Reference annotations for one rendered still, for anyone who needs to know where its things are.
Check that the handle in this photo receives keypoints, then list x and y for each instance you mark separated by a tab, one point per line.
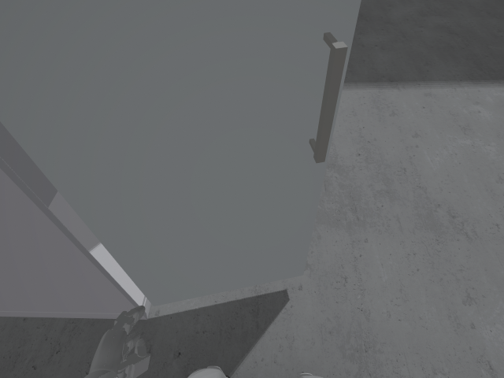
336	63

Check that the fridge door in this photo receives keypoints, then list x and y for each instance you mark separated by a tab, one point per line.
178	130

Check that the left robot shin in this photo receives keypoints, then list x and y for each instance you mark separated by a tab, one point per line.
214	367

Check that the left robot hand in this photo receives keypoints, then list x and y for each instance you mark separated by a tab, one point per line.
113	349

